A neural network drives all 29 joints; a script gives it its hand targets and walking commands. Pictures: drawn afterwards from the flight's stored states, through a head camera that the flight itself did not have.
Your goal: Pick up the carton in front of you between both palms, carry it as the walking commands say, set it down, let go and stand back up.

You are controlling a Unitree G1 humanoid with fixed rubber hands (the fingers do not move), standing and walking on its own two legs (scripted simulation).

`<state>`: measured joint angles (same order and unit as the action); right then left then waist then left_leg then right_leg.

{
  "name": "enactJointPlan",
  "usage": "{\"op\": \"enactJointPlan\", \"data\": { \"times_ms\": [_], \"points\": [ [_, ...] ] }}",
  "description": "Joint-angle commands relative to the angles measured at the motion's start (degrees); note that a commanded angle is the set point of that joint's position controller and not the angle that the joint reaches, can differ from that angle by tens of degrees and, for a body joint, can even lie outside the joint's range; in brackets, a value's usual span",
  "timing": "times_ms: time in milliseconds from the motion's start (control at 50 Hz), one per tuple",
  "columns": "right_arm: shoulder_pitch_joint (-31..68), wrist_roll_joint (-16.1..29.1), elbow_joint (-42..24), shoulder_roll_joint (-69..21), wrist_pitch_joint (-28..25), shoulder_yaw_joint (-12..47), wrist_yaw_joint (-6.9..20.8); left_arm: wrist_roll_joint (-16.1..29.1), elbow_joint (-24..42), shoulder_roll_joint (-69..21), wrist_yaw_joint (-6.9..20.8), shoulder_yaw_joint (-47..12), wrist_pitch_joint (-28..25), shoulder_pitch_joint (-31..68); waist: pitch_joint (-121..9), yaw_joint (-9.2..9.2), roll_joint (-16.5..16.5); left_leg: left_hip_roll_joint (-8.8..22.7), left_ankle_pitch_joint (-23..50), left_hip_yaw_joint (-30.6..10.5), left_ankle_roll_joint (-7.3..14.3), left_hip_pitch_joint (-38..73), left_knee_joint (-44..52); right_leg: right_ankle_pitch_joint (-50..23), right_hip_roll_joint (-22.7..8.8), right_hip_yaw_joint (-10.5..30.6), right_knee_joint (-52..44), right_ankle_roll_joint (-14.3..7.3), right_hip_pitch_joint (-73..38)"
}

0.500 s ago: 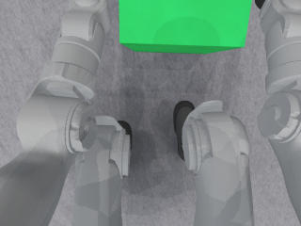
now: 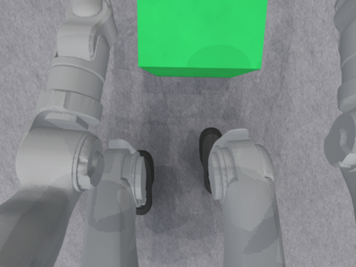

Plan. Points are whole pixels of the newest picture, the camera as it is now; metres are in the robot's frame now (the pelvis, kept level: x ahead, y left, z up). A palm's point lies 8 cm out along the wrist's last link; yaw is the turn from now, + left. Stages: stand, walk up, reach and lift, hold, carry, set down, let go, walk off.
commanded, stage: set down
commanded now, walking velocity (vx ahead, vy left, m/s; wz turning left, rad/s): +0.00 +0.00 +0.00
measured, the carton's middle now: (197, 26) +0.54 -0.11 -0.27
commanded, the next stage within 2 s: let go in 0.78 s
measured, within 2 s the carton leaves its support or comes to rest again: neither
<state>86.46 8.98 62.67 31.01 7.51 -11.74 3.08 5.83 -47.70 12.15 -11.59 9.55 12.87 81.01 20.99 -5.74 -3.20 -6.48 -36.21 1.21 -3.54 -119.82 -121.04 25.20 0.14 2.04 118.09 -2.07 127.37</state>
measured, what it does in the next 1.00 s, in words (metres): rises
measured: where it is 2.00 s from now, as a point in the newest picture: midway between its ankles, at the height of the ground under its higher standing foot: (177, 182)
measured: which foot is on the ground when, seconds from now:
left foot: down 0.00-1.00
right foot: down 0.00-1.00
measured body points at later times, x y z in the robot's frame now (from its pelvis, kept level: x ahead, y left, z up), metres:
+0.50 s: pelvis +0.02 -0.01 +0.13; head +0.35 -0.08 +0.43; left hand +0.59 +0.05 +0.03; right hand +0.53 -0.35 +0.02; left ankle +0.11 +0.12 -0.36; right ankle +0.14 -0.11 -0.36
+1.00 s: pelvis +0.06 -0.01 +0.27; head +0.35 -0.08 +0.61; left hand +0.56 +0.07 +0.16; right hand +0.50 -0.33 +0.15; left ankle +0.11 +0.12 -0.36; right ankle +0.14 -0.11 -0.36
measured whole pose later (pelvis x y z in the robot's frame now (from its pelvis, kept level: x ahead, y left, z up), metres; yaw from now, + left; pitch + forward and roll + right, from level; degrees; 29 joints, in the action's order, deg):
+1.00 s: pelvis +0.06 -0.01 +0.27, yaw -3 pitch +41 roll +4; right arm 55.6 -5.1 48.9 21.3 8.6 -18.5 7.9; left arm -5.5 -38.7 4.7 -7.1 15.0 11.6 52.4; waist -0.6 -2.7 -3.0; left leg -4.0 -21.6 -3.1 -2.4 -78.0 -58.9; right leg 14.4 2.3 2.7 57.8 -1.8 83.8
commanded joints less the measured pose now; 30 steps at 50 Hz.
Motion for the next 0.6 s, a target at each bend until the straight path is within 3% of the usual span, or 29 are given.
{"op": "enactJointPlan", "data": {
  "times_ms": [0,20,60,80,100,120,140,160,180,200,220,240,260,280,300,320,340,360,380,400,420,440,460,480,500,520,540,560,580],
  "points": [
    [13.3,-2.6,-8.1,8.0,0.5,-0.6,-0.2,-1.8,2.1,2.8,-0.2,4.5,0.1,14.3,-74.2,-4.82,8.2,-1.4,5.6,6.0,0.8,15.9,15.0,-14.1,1.1,-1.4,-15.7,2.3,-56.2],
    [11.3,-4.4,-5.2,6.4,1.1,-1.2,0.1,-4.4,3.7,2.2,0.1,3.7,-0.3,11.9,-71.9,0.34,5.0,-1.9,4.3,5.7,0.5,12.9,16.4,-13.3,0.8,-0.6,-15.5,2.0,-54.3],
    [12.5,-5.7,-7.3,6.3,1.2,-3.0,0.5,-5.5,4.8,3.3,0.0,5.8,-0.3,13.9,-75.4,-2.36,6.6,-1.5,5.4,5.3,1.0,17.2,17.7,-14.4,0.6,-1.7,-16.8,2.7,-54.0],
    [14.4,-4.7,-8.3,8.8,1.7,-3.7,0.5,-6.3,6.0,4.8,-0.1,7.6,-0.2,12.4,-76.3,0.88,5.4,-1.9,4.9,6.4,0.4,16.7,17.5,-11.8,-0.1,-0.4,-17.6,2.7,-56.4],
    [11.8,-4.8,-8.1,4.9,1.9,-1.8,0.0,-5.3,3.1,3.3,0.3,8.9,-0.4,12.8,-71.0,-1.46,9.8,-1.7,2.4,5.9,1.0,11.5,19.7,-10.4,1.0,-0.6,-20.8,3.3,-57.6],
    [13.0,-6.0,-8.2,5.3,2.4,-2.3,-0.4,-6.7,4.1,4.8,0.6,8.8,-0.2,12.5,-70.1,1.17,9.8,-1.9,1.7,6.6,1.3,8.9,20.4,-7.7,0.6,0.8,-22.1,3.0,-57.0],
    [13.6,-5.4,-12.1,5.0,2.7,-1.1,-0.2,-6.6,3.6,5.6,0.8,9.6,0.1,12.7,-72.3,1.25,10.3,-1.6,3.1,6.3,1.3,11.6,22.4,-9.4,0.8,-0.2,-23.5,3.6,-60.7],
    [14.4,-5.6,-10.2,4.2,2.6,-0.6,-0.3,-4.6,2.9,3.1,1.2,8.9,0.2,12.0,-72.9,-1.07,15.2,-2.1,2.7,6.1,1.8,9.3,23.6,-10.3,0.4,-0.3,-24.1,3.7,-64.6],
    [15.2,-4.9,-13.5,6.3,2.2,-1.3,0.1,-5.8,3.5,4.8,1.0,8.2,0.3,12.5,-78.3,-0.29,11.7,-1.7,5.4,6.4,1.1,14.6,22.3,-12.1,1.4,-0.7,-24.0,3.9,-65.3],
    [13.0,-6.9,-10.9,6.3,2.2,-5.5,0.5,-5.6,4.4,3.3,1.2,7.4,0.1,12.1,-77.5,-2.63,10.2,-1.5,5.2,5.3,1.0,14.2,24.9,-13.0,1.6,-2.3,-24.4,3.8,-61.2],
    [10.2,-5.5,-12.2,2.9,3.1,-2.0,0.9,-6.9,6.7,2.7,1.5,8.6,-0.2,10.7,-79.0,2.73,8.8,-1.3,6.9,7.6,0.9,16.8,26.3,-16.2,1.9,-0.5,-26.8,3.9,-65.7],
    [5.3,-6.7,-6.7,2.3,2.6,-2.0,1.1,-4.6,4.6,0.1,1.5,6.0,-0.1,6.6,-78.2,0.14,12.0,-1.8,7.9,5.8,0.8,15.8,28.0,-17.0,2.0,-1.7,-26.9,3.7,-66.4],
    [6.2,-7.3,-10.2,3.3,2.4,-6.0,0.6,-6.7,3.7,1.6,1.6,6.5,-0.6,7.3,-76.8,-3.86,7.3,-1.6,8.0,5.9,0.4,13.4,26.4,-20.4,2.4,-0.2,-26.9,3.5,-66.8],
    [2.8,-9.6,-7.8,5.8,2.2,-7.3,0.3,-5.2,5.5,0.6,1.7,5.7,-0.3,6.3,-77.4,-3.24,6.8,-1.9,9.9,5.1,-0.1,15.9,28.5,-21.6,2.2,-1.5,-26.9,3.0,-63.9],
    [4.7,-6.9,-12.2,2.5,2.5,-2.6,0.4,-7.4,6.8,3.6,1.7,8.8,-1.3,4.7,-78.5,4.31,8.4,-2.2,12.8,7.2,0.5,20.3,28.8,-21.1,2.2,0.4,-29.4,3.8,-64.0],
    [3.0,-7.8,-9.1,3.4,2.0,-6.0,1.0,-6.3,5.2,1.6,1.7,5.5,-0.9,6.3,-75.0,-3.63,9.0,-1.0,8.8,4.2,0.2,15.1,31.5,-21.1,2.7,-2.6,-28.7,3.8,-64.9],
    [5.2,-7.3,-15.4,3.7,1.1,-8.1,0.8,-5.0,7.2,-1.3,2.0,5.2,-1.4,6.5,-77.8,-1.30,3.5,-1.5,11.9,5.3,-0.1,21.9,30.7,-21.4,2.5,-2.1,-30.0,2.7,-62.7],
    [2.7,-8.8,-13.6,2.6,1.7,-6.5,1.0,-7.7,6.4,3.4,1.9,6.9,-1.1,6.3,-81.5,-1.10,5.8,-1.5,13.4,4.6,0.4,23.2,31.6,-22.4,3.1,-0.8,-31.7,3.5,-65.3],
    [2.9,-7.0,-13.1,3.5,1.8,-8.4,1.4,-5.2,9.2,0.0,1.9,4.7,-1.4,6.1,-80.2,-1.21,2.4,-1.6,14.4,4.1,-0.5,23.6,32.6,-24.3,2.4,-2.5,-30.9,3.1,-63.2],
    [0.4,-6.8,-11.9,4.3,1.9,-6.9,1.6,-5.8,9.5,0.8,1.6,5.9,-0.5,4.7,-81.6,-2.24,3.8,-1.6,12.3,5.7,-0.5,24.3,35.0,-23.3,2.9,-2.0,-32.0,3.1,-66.7],
    [2.8,-7.4,-14.2,3.3,2.2,-4.9,1.7,-5.2,9.3,-0.6,1.5,5.2,-0.6,3.1,-82.8,0.22,6.3,-1.4,14.5,5.5,-0.6,24.8,34.9,-23.7,2.6,-0.9,-34.9,3.6,-70.7],
    [3.4,-8.5,-18.4,5.5,2.0,-8.3,1.5,-7.4,13.6,2.8,1.2,8.3,-1.0,1.5,-84.5,2.33,7.4,-1.8,13.7,4.4,0.2,25.4,37.2,-23.0,2.4,-1.8,-33.8,3.7,-71.7],
    [4.4,-6.1,-17.1,6.3,2.5,-6.4,2.6,-6.0,14.8,2.4,1.3,6.6,-0.5,5.8,-86.3,-1.20,8.1,-1.8,12.7,5.0,-0.1,26.5,38.6,-23.6,2.3,-3.3,-35.0,3.2,-74.6],
    [2.9,-5.8,-18.7,3.1,2.9,-3.3,2.6,-4.4,14.9,0.7,1.2,4.8,-0.2,3.3,-87.3,1.49,9.3,-1.8,13.4,5.3,0.8,29.2,39.1,-23.4,2.5,-2.3,-36.5,3.7,-77.8],
    [4.0,-6.8,-16.5,6.6,2.9,-7.4,2.6,-5.0,11.9,3.3,1.6,3.9,0.9,4.0,-84.5,-3.81,7.1,-1.8,10.9,4.4,-0.1,26.9,41.6,-22.2,2.9,-2.9,-37.2,2.9,-75.3],
    [2.6,-5.3,-18.8,6.0,3.5,-5.9,2.7,-4.9,15.0,3.7,1.4,5.3,1.4,4.1,-88.4,1.38,6.5,-1.2,13.6,4.2,0.4,33.1,42.5,-24.8,2.5,-1.9,-38.1,3.2,-76.1],
    [1.4,-7.3,-16.4,5.9,3.6,-5.7,2.9,-4.8,13.6,0.8,1.6,4.1,1.6,1.2,-88.5,-0.93,7.1,-1.9,13.2,4.3,0.1,32.6,43.7,-24.2,2.7,-2.5,-39.5,3.0,-78.8],
    [2.6,-6.4,-16.2,6.1,3.6,-7.4,3.1,-3.7,14.2,0.9,2.0,3.1,1.5,5.4,-86.5,-2.94,1.9,-1.7,13.0,4.2,-0.7,31.6,44.4,-25.0,2.7,-1.5,-41.4,2.2,-78.3],
    [-0.6,-7.8,-18.7,5.6,3.4,-7.8,3.1,-2.1,15.9,-1.6,1.8,4.2,1.3,2.3,-87.9,-2.93,4.1,-1.6,16.9,3.8,-0.8,36.7,45.4,-27.2,2.9,-3.4,-41.9,2.6,-78.3]
  ]
}}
